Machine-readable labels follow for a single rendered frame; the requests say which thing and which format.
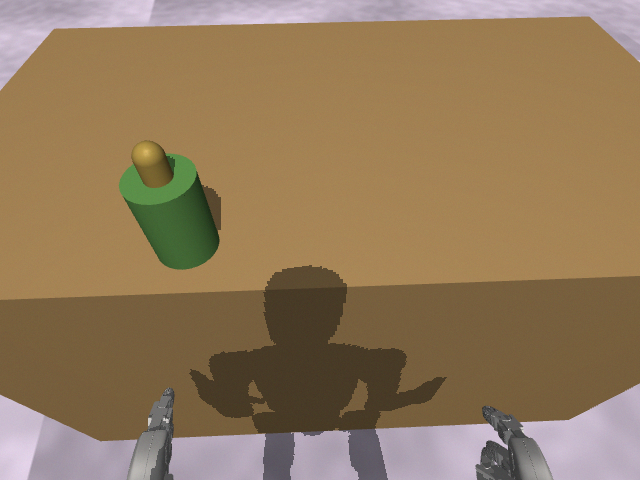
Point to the right robot hand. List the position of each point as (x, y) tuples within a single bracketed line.
[(522, 461)]

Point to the left robot hand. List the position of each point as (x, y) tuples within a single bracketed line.
[(153, 450)]

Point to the bottle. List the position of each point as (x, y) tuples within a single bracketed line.
[(165, 195)]

